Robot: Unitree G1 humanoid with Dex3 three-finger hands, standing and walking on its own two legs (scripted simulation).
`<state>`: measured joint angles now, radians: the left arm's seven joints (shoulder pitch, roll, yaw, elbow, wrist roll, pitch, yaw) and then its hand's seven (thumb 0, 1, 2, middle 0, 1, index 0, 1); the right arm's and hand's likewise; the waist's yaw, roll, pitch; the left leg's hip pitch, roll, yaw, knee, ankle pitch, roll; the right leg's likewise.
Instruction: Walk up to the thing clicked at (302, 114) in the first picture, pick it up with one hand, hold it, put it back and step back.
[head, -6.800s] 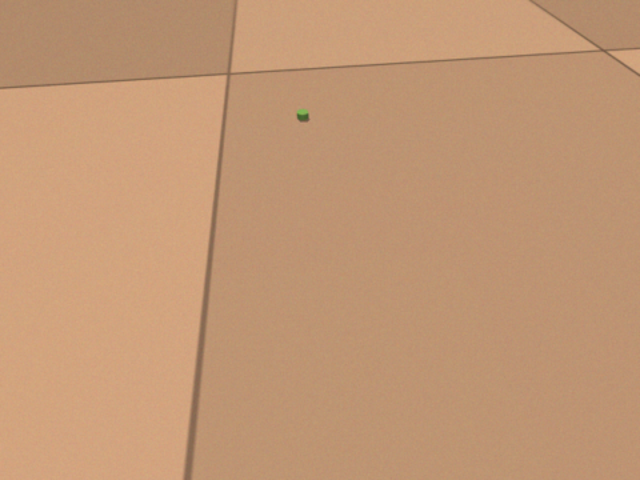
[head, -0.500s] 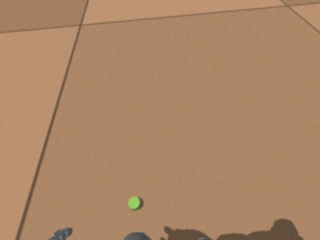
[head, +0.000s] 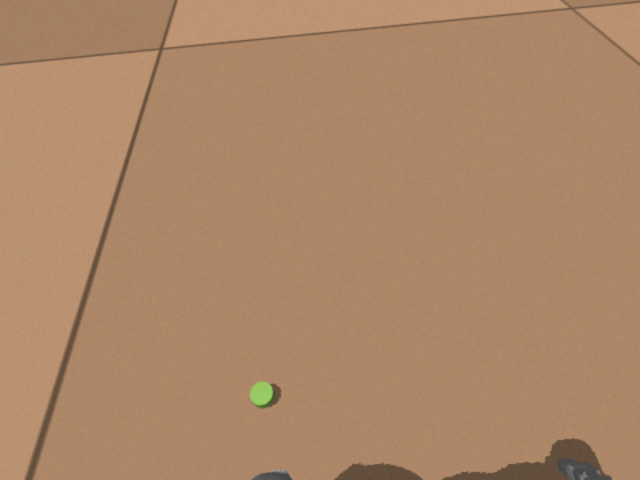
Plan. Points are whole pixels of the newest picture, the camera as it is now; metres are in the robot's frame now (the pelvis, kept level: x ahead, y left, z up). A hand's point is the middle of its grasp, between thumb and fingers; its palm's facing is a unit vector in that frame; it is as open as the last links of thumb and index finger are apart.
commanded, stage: walk up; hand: left
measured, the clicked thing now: (262, 395) +0.44 +0.24 -0.73
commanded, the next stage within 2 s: none
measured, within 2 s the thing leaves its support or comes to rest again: neither
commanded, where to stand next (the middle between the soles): +0.06 -0.02 m, yaw +2 degrees
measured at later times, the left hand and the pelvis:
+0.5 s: hand out of the picture +0.07 +0.27 -0.13, palm faces +0.00 -0.94 -0.34, open 7.4 cm; pelvis +0.00 +0.01 +0.02, yaw +1 degrees
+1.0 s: hand out of the picture +0.10 +0.27 -0.13, palm faces +0.04 -0.94 -0.35, open 7.4 cm; pelvis +0.02 +0.01 +0.03, yaw +2 degrees
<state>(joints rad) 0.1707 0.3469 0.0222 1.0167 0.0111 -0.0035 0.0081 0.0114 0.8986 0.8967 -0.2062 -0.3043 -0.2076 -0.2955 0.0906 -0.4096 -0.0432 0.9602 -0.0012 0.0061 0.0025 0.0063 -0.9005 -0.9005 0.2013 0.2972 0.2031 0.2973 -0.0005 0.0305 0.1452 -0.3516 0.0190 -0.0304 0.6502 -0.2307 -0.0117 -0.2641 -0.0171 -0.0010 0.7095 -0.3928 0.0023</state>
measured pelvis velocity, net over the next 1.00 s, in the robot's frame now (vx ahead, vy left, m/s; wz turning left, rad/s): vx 0.02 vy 0.01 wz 0.03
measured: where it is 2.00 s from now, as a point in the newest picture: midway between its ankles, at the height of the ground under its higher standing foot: outside the picture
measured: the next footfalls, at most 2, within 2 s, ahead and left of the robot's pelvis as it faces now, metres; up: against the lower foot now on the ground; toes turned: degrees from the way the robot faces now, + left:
left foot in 1.80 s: +0.01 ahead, +0.16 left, +0.00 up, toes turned +1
